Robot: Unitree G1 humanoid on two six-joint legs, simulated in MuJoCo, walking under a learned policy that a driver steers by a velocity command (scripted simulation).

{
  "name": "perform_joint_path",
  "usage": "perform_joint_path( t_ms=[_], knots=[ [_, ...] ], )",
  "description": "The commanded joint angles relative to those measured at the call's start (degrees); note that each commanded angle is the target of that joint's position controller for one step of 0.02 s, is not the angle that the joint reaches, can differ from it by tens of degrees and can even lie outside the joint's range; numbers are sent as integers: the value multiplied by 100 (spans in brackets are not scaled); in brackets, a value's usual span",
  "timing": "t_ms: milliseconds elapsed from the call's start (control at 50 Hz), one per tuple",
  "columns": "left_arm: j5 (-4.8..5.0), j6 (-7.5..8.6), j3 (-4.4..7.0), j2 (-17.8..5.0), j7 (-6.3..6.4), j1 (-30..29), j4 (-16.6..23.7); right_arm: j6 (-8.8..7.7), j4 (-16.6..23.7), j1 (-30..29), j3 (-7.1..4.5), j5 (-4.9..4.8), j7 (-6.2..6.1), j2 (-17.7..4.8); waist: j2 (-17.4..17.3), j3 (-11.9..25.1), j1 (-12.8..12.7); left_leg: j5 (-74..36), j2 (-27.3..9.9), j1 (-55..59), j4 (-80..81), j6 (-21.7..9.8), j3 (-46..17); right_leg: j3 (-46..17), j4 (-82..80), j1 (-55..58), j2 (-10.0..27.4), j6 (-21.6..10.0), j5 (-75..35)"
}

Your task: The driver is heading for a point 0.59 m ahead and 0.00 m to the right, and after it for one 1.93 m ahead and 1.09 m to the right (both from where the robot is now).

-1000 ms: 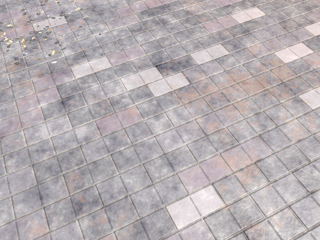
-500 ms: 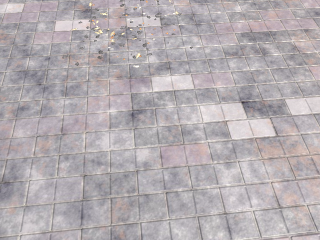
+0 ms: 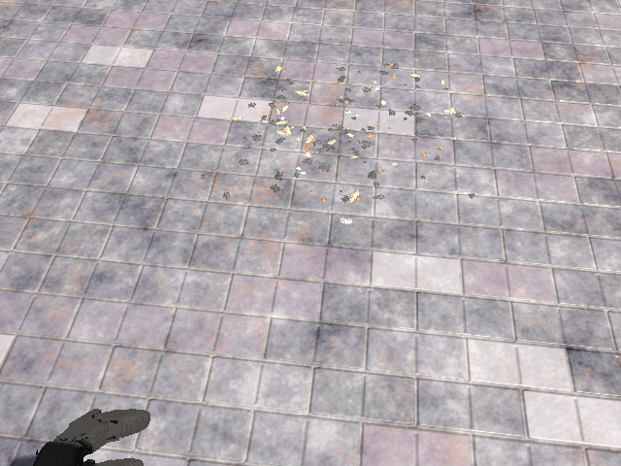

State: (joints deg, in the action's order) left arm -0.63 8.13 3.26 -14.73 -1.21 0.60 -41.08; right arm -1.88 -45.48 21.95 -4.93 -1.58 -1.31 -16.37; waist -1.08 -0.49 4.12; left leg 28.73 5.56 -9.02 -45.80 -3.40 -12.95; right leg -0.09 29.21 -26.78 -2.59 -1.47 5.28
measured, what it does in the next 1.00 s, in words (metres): walks ahead: left foot, then right foot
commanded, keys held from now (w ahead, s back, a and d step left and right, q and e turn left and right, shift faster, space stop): w+q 0.24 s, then w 0.24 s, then w+e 0.24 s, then e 0.28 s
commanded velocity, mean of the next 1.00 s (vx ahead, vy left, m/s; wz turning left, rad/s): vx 0.44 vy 0.00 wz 0.09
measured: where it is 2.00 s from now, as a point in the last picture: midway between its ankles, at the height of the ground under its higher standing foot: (234, 407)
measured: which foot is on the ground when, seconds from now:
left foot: up 0.00-0.44, down 0.46-0.98, up 1.00-1.00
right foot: down 0.00-0.46, up 0.48-0.94, down 0.96-1.00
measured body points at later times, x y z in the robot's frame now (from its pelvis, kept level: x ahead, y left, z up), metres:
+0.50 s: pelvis +0.26 +0.06 +0.00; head +0.30 +0.08 +0.45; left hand +0.19 +0.35 -0.14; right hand +0.54 -0.11 -0.07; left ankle +0.34 +0.18 -0.72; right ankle +0.11 -0.12 -0.69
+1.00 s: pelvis +0.51 +0.09 -0.01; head +0.56 +0.09 +0.44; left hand +0.68 +0.36 -0.10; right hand +0.62 -0.19 -0.13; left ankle +0.34 +0.19 -0.68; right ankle +0.64 +0.03 -0.72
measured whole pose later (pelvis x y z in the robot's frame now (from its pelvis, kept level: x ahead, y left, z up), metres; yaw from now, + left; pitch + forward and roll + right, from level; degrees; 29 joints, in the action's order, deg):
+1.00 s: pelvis +0.51 +0.09 -0.01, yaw +2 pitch +3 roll +2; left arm -0.4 3.2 3.5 -16.4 -3.1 6.5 -40.7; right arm -2.0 -44.8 13.4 -4.0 0.4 -2.2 -16.0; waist 1.3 -2.8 1.2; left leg 30.6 -1.7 -8.5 -47.7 1.6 8.2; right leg 2.0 34.2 -31.1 -1.6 -4.9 5.5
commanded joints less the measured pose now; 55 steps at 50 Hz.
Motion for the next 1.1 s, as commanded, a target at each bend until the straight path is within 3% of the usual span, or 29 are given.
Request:
perform_joint_path(
  t_ms=[20, 40, 80, 140, 260, 320, 380, 420, 460, 480, 500, 520, 540, 560, 580, 600, 680, 740, 820, 880, 940, 960, 980, 1000, 1020, 1040, 1060, 1080, 1100],
  knots=[
    [103, -79, 305, -827, 59, 1690, 15, -126, 591, 111, -75, -89, 24, -853, 1082, 1318, -893, 124, -518, -3680, -3072, 200, 130, -3765, -1121, 4335, 2578, -1278, 2122],
    [72, -150, 246, -681, 83, 1370, 69, -88, 680, -324, -93, -29, 24, -903, 594, 703, -851, -339, -739, -3599, -3039, 227, 404, -2929, -1245, 3466, 2324, -1055, 1781],
    [-4, -179, 161, -503, 88, 1005, 6, -50, 796, -591, -118, 43, 63, -709, 556, 61, -561, -825, -1086, -3211, -2509, 208, 500, -1878, -1612, 2217, 1883, -893, 873],
    [30, -102, 212, -624, 68, 973, -120, 48, 891, -555, -50, -12, 100, -358, 676, -50, -432, -1113, -1270, -3015, -2090, 250, 678, -1023, -2010, 1741, 1756, -976, 160],
    [59, -139, 303, -940, 99, 1148, -308, -20, 1124, -1271, 38, 29, 222, -227, 420, -86, -622, -2714, -1253, -3040, -360, 303, 915, 223, -2096, 2085, 1603, -880, -910],
    [133, -211, 312, -1066, 86, 1528, -472, -81, 1295, -1871, 121, 34, 316, -88, 363, -253, -858, -2929, -1066, -2739, 535, 219, 1216, 464, -2097, 2257, 1632, -832, -846],
    [242, -315, 348, -1241, 69, 1770, -639, -100, 1488, -2198, 107, 27, 383, -203, 447, -407, -842, -2347, -930, -2750, 1041, 43, 1338, 438, -1902, 2822, 1908, -796, -1230],
    [288, -389, 368, -1386, 93, 1744, -706, -104, 1488, -1951, 18, 74, 397, -406, 625, -164, -549, -1847, -659, -2125, 1311, -163, 1564, 565, -1270, 3086, 1961, -685, -2811],
    [248, -434, 268, -1235, 148, 1743, -731, -84, 1025, -389, -267, 87, 325, -918, 537, 792, 291, -2408, -356, 409, 1654, -465, 1656, 1012, 701, 2281, 1573, -344, -3520],
    [57, -380, 101, -806, 146, 1827, -510, -39, 885, 480, -409, 140, 210, -1471, -378, 1586, 499, -2535, -1652, 2423, 1502, -981, -209, 1153, 2756, 456, 1153, -19, -1295],
    [78, -244, -75, -381, 69, 2315, -501, -75, 909, 400, -362, 131, 219, -1689, -1304, 2399, 60, -1967, -2849, 3299, 2302, -1792, -2797, 202, 4296, -1000, 290, 136, 2975],
    [316, -175, 87, -965, 19, 1773, -513, -128, 925, 341, -215, 148, 254, -1133, -588, 2074, 352, -1825, -2756, 2998, 2518, -1560, -2444, -451, 4764, -1548, 525, 70, 2855],
    [413, -150, 105, -1018, 4, 1360, -358, -172, 867, 55, -149, 150, 258, -961, -539, 1198, 268, -2312, -2546, 2199, 2593, -1320, -1403, -362, 4643, -1805, 737, 5, 2385],
    [319, -158, 95, -933, 41, 1245, -374, -200, 839, -321, -95, 139, 261, -785, -232, 806, 35, -2633, -2290, 1438, 2712, -1130, -789, -338, 4251, -1625, 968, 7, 1897],
    [237, -216, 131, -931, 50, 1280, -411, -232, 847, -609, -43, 165, 276, -596, -337, 506, -164, -2886, -2106, 817, 2927, -1034, -320, -363, 3968, -1355, 1099, 45, 1563],
    [246, -312, 137, -867, 39, 1510, -491, -277, 847, -790, -18, 200, 278, -488, -447, 440, -355, -2863, -2006, 401, 3178, -982, -25, -439, 3876, -988, 1184, 79, 1279],
    [239, -540, 116, -590, 88, 1481, -492, -472, 632, -898, -65, 269, 220, -526, -283, 55, -515, -3162, -1964, -69, 3768, -970, 817, -599, 3415, -1133, 1116, 268, 464],
    [189, -506, 107, -514, 56, 1133, -373, -479, 494, -870, -59, 290, 135, -532, -202, -165, -449, -3662, -1802, 76, 3794, -774, 1482, -620, 2400, -1310, 967, 297, -498],
    [65, -440, 0, -282, -113, 417, -39, -381, 363, -778, -94, 224, -5, -732, -179, -264, -184, -4828, -1735, 145, 3466, -554, 2166, 69, 985, -730, 708, 230, -1332],
    [81, -460, 64, -456, -258, 403, 183, -203, 287, -735, -156, 110, -83, -894, -334, -98, -232, -5475, -1981, 848, 2851, -443, 2184, 211, 656, -762, 563, 39, -676],
    [62, -471, 291, -907, -303, 1433, 77, -20, 384, -1003, -202, 22, -189, -1002, -369, 489, -813, -6518, -1836, 975, 1134, -138, 2283, 508, 238, 422, 55, -308, -180],
    [38, -462, 424, -1228, -205, 1967, -17, -22, 408, -912, -158, 37, -185, -903, 18, 821, -1081, -5601, -1448, 503, -156, 169, 2394, 239, -279, 1429, 46, -511, -1398],
    [29, -490, 506, -1781, -60, 2003, 51, -81, 560, -441, 33, 351, -123, -290, 1429, 1365, -654, -1073, -802, -1158, -2053, 546, 2319, -1428, 304, 3059, 1341, -1079, -4432],
    [-68, -466, 477, -1922, -82, 1841, 319, -161, 633, 116, 134, 321, -18, -239, 1713, 2515, -421, 1444, 127, -2617, -3759, 784, 1170, -4075, -106, 4386, 2539, -2469, -4617],
    [-11, -519, 422, -1548, -106, 1679, 489, -187, 548, -303, 20, 151, 61, -779, 679, 2674, -808, 963, -289, -2769, -3916, 658, 475, -3534, -397, 4170, 2255, -2246, -3625],
    [79, -544, 349, -1270, -89, 1341, 539, -158, 715, -802, 14, 62, 53, -810, 419, 1934, -752, 437, -465, -3022, -3572, 575, 605, -2871, -519, 3496, 1961, -1946, -2724],
    [169, -592, 293, -1066, -49, 1116, 538, -93, 670, -976, 17, 137, -25, -726, -28, 1287, -594, 93, -679, -3038, -3109, 597, 690, -2449, -693, 2683, 1672, -1650, -2047],
    [178, -645, 261, -967, 0, 946, 573, -4, 700, -1032, -13, 194, -90, -775, 85, 955, -455, -141, -791, -2799, -2692, 611, 684, -2259, -865, 1963, 1514, -1536, -1609],
    [100, -689, 256, -962, 27, 866, 627, 80, 715, -984, -30, 192, -97, -769, 312, 820, -323, -269, -797, -2420, -2417, 605, 707, -2150, -1023, 1431, 1345, -1444, -1317]
  ],
)
Velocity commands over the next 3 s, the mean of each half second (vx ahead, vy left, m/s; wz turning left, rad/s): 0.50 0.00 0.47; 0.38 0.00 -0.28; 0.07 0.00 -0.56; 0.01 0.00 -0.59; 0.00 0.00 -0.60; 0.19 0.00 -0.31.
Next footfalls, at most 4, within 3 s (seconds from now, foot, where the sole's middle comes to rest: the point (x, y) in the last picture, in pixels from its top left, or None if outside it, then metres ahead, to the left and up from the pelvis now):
0.46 left None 0.37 0.20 -0.76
0.96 right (287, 370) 0.68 0.03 -0.76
1.44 left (188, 368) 0.70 0.25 -0.76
1.84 right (296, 415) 0.58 0.01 -0.76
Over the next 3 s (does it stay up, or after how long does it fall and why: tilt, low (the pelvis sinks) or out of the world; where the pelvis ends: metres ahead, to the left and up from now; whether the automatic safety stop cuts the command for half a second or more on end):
stays up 0.60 0.04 0.03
